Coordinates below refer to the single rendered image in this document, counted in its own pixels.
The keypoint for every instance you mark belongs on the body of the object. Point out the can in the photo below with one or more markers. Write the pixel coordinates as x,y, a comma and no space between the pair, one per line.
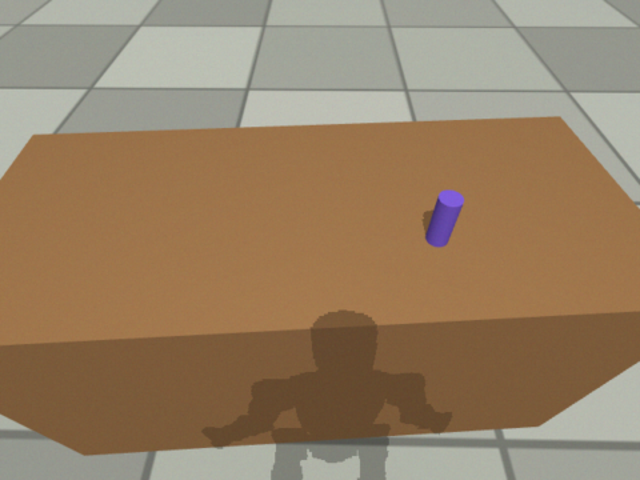
444,217

